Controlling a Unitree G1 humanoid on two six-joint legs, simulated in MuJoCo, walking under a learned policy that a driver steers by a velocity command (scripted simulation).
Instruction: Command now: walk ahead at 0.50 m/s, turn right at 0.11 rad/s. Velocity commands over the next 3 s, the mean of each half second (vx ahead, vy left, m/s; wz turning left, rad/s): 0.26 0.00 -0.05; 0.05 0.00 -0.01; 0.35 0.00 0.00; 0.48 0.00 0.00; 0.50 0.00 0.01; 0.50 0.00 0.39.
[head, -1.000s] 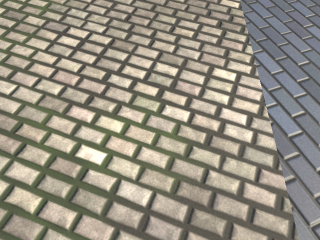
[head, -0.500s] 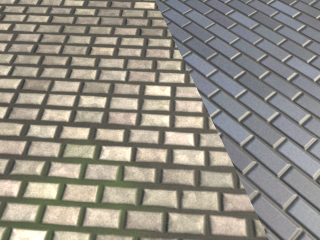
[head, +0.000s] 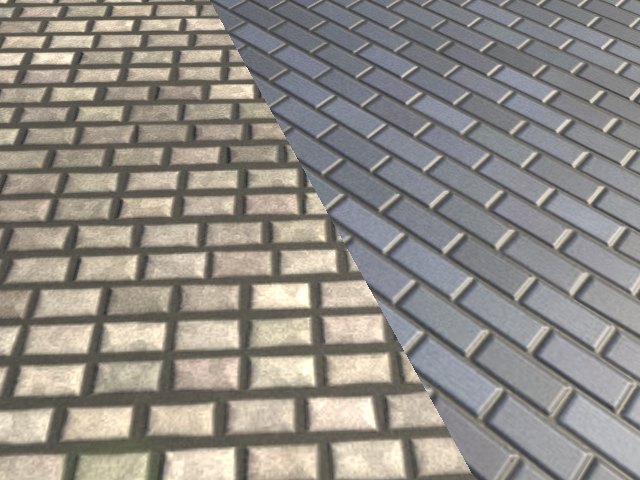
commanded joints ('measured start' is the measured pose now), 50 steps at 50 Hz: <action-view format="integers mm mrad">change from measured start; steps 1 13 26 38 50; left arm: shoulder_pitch -95 -228 -274 -224 -223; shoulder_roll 133 27 87 44 40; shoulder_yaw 22 -1 4 1 6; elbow -117 -137 -100 12 120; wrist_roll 0 21 40 35 13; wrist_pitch -36 -17 18 35 44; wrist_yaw -1 -6 -5 21 20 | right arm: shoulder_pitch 155 178 178 105 201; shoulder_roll -125 -150 -99 -81 -129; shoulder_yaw -31 -21 -2 7 -8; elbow -6 66 95 142 202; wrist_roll -1 0 0 -20 10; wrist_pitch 15 45 143 100 111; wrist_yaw -7 -40 -62 -65 -68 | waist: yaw -97 -73 -69 -22 -62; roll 79 103 -100 107 128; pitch -56 -69 -124 8 45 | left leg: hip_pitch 459 300 38 55 172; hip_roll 320 181 100 110 161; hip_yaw -496 -61 -95 -102 -203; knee -299 -298 313 -186 -243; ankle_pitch -223 594 -421 -222 -472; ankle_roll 176 127 -116 -45 64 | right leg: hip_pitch -519 -233 -3 45 -85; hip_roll -118 -105 -317 -95 -15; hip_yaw -16 -112 161 -85 -188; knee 220 -405 -703 -562 -406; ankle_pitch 116 576 563 350 75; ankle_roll -3 64 -170 19 24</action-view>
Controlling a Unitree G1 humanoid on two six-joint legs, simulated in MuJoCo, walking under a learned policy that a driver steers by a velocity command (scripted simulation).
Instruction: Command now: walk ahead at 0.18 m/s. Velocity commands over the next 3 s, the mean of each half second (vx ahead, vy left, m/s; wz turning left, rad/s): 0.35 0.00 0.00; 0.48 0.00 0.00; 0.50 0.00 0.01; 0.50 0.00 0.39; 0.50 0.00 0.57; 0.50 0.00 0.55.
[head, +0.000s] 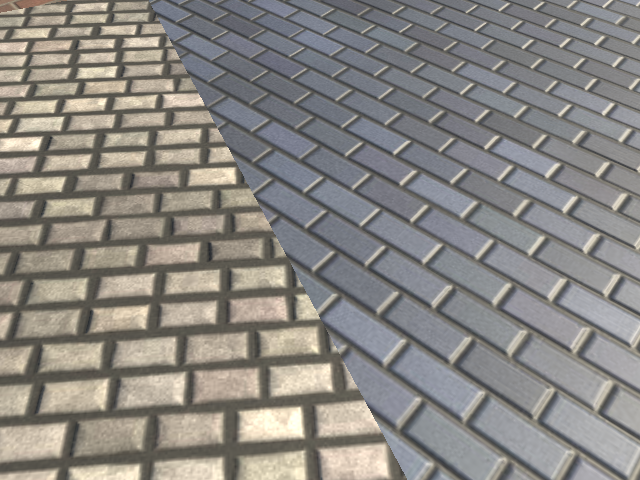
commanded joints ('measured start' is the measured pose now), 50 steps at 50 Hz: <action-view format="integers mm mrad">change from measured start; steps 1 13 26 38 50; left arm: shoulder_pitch -74 174 271 144 -198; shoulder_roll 85 104 150 111 61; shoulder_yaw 18 18 22 25 14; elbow -51 35 76 -8 -122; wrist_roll -10 -7 -17 -23 -9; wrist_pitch -23 -120 -90 -113 -95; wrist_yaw -1 -45 -8 -9 -29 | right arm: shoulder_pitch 82 -78 -375 -108 118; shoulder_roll -199 -129 -86 -108 -168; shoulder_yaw -48 -56 -34 -52 -55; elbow -19 -101 -218 -119 -42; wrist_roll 16 40 27 -17 5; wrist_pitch -9 -101 -77 -107 -93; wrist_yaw -5 23 60 68 17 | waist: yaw -37 56 72 18 -51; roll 141 -64 -80 65 43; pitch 96 48 129 -49 61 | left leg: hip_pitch -69 -645 -448 21 43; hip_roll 197 87 55 226 165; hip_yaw -278 -78 12 -318 -77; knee -295 629 20 -365 -455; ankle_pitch -348 33 384 162 318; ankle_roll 162 71 38 217 196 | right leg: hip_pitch -120 421 300 -274 -363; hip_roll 58 -276 -234 -137 -101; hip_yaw -85 357 62 83 -2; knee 115 -345 -448 667 76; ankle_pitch -176 109 290 -21 398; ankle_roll -32 -224 -181 -77 -9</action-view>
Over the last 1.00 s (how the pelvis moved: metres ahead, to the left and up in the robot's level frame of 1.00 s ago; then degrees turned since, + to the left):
0.27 0.01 0.01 0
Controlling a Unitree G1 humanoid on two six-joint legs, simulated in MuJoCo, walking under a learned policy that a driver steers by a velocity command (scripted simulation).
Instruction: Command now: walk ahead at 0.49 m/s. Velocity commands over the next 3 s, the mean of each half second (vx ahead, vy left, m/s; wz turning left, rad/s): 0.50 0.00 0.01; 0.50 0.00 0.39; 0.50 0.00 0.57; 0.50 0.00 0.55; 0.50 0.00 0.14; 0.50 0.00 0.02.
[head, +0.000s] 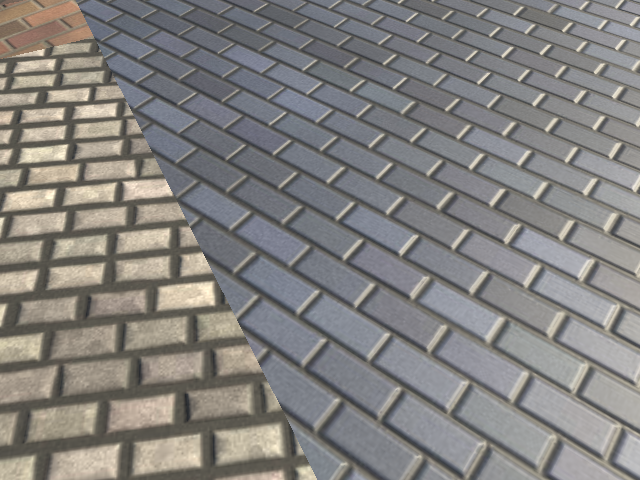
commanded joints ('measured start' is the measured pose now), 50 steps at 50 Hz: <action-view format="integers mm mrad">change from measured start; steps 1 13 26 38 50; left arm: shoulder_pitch -119 283 218 308 -18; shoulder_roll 30 162 132 90 77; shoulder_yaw -6 30 10 -5 5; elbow -73 10 32 -12 -142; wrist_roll -5 -6 9 28 24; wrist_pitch -14 -21 -30 12 -33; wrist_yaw -15 -29 1 22 9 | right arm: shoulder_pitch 24 5 -287 58 -85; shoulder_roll -158 -151 -68 -322 -202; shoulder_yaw -28 -20 -21 -114 -66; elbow -33 -74 -160 -162 -236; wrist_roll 9 41 13 14 14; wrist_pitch -6 -29 10 25 14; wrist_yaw -10 5 2 33 -12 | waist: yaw -3 177 102 -47 47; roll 72 -144 -29 180 80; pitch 82 -246 45 -273 4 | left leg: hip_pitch -64 -741 -615 260 -237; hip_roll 264 92 201 281 186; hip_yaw -123 -168 -61 -420 -301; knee -100 1164 493 332 0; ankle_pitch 148 -334 299 50 202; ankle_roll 124 -20 -61 241 184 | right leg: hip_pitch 31 1009 544 298 106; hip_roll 33 -221 -40 46 68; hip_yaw -38 548 -20 -215 5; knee -114 -415 -625 399 23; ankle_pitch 79 -394 -42 119 -93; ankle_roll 5 -275 -181 1 63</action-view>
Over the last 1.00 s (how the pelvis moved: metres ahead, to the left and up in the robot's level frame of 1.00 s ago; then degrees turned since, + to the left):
0.45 0.04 0.02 0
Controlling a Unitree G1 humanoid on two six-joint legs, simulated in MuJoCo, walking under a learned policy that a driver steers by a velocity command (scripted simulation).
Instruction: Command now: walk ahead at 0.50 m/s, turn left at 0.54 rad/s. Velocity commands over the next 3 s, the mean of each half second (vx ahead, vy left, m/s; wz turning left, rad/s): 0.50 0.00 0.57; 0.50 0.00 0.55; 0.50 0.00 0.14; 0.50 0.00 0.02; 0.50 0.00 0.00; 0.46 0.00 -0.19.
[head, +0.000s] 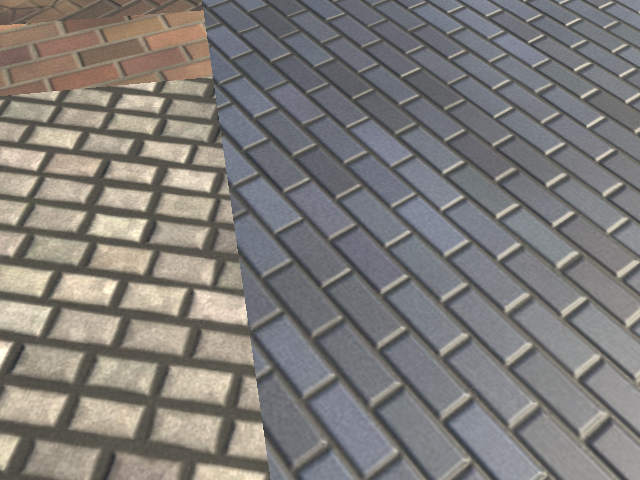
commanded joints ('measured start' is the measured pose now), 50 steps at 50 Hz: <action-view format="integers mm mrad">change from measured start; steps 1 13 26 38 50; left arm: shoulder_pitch -66 283 123 216 42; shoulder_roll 47 275 135 137 82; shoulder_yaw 9 73 42 33 6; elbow -72 -39 -41 -46 -137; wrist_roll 0 4 -8 -2 1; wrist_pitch -5 -26 -7 48 14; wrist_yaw -2 -20 -12 7 -17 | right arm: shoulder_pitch -18 186 -121 160 -24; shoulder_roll -184 -36 -81 -301 -175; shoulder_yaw -45 2 -15 -109 -33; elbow -75 -139 -229 -215 -220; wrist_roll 8 22 16 18 -6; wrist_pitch -11 2 31 52 -10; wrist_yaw -21 -23 7 11 -10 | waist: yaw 7 78 71 -113 33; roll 84 -357 -40 130 75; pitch -17 -392 -9 -241 -42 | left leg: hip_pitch -83 -470 -522 357 -7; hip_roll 200 -1 241 221 241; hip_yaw -165 -97 -3 -104 -136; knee -132 822 567 222 -130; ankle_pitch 151 -449 90 71 305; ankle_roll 136 -54 -99 131 161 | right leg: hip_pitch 85 1041 568 323 2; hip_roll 51 -326 -144 -76 -21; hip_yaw -32 651 -88 -308 -38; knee -217 -525 -734 174 -12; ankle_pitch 209 -131 256 278 131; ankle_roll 21 -298 -209 -45 31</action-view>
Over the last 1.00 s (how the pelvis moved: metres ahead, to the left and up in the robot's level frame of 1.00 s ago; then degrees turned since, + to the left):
0.59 0.02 0.00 14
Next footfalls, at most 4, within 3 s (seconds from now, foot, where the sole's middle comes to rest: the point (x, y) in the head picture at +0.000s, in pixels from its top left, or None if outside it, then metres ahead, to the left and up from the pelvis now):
0.22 right None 0.33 -0.14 -0.78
0.74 left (215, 463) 0.51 0.20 -0.78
1.26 right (227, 308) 0.89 0.20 -0.78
1.80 left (80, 281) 0.98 0.56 -0.78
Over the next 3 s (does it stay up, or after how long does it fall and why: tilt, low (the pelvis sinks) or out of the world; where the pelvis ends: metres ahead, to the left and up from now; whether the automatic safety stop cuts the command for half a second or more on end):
stays up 1.42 0.77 -0.01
